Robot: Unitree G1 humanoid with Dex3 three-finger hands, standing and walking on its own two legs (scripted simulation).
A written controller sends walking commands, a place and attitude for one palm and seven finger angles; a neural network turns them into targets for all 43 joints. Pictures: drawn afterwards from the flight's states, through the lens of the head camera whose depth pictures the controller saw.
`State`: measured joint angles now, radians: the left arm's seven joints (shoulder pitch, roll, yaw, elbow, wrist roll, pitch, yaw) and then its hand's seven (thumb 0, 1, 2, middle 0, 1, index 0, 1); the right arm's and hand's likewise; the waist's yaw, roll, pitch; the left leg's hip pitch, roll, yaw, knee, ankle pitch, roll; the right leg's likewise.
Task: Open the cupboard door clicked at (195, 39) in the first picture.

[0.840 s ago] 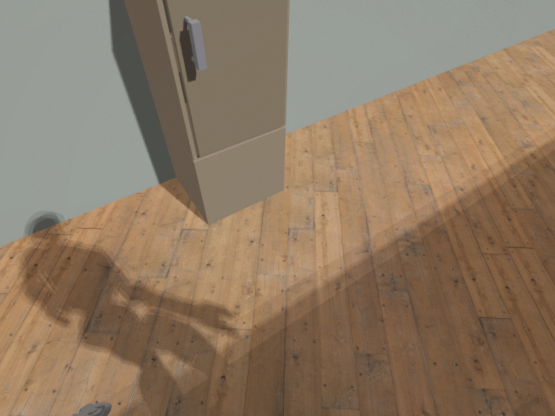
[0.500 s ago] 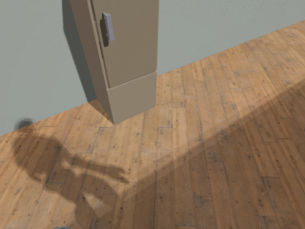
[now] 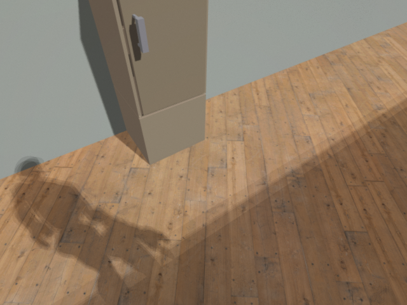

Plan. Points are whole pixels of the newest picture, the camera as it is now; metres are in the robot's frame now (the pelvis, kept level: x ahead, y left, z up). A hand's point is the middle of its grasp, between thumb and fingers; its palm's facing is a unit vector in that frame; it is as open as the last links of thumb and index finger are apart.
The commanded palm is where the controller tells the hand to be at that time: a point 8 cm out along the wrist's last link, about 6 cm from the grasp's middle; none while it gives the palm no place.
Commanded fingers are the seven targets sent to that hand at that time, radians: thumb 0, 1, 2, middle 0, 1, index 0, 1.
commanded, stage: look at it before walking up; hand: left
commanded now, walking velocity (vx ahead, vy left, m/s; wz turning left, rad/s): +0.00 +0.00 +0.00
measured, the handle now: (139, 33) +1.05 +0.32 +0.07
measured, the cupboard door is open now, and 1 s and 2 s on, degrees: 0 0 0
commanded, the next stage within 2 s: walk to a spot facing it in 0.60 s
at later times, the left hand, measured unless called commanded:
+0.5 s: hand out of the picture +0.07 +0.25 -0.16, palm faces -0.03 -0.94 -0.33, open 7.4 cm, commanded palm none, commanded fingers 0.00 0.90 0.90 -0.20 -0.30 -0.20 -0.30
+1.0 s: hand out of the picture +0.06 +0.22 -0.17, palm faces -0.11 -0.95 -0.30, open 7.4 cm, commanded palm none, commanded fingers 0.00 0.90 0.90 -0.20 -0.30 -0.20 -0.30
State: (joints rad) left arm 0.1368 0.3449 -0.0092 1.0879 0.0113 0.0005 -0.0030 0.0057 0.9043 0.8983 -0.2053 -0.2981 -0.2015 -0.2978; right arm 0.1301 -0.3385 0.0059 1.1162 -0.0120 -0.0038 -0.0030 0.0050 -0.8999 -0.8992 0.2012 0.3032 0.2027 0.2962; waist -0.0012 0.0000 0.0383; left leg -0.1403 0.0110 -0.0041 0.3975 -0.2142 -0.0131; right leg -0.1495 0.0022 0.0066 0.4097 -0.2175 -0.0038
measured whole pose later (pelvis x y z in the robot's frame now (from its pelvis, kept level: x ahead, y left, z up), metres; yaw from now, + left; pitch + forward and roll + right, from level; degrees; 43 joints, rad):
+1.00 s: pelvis -0.01 -0.01 -0.02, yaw -8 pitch -2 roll +2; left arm 0.21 0.28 0.02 0.99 0.02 0.06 -0.01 0.00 0.91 0.90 -0.20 -0.30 -0.20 -0.30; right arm 0.13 -0.25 -0.02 1.00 -0.01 0.02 -0.02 0.00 -0.90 -0.90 0.20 0.30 0.20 0.30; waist 0.03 -0.02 0.08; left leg -0.21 0.04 0.13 0.55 -0.29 -0.02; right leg -0.33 0.02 0.06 0.69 -0.33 0.00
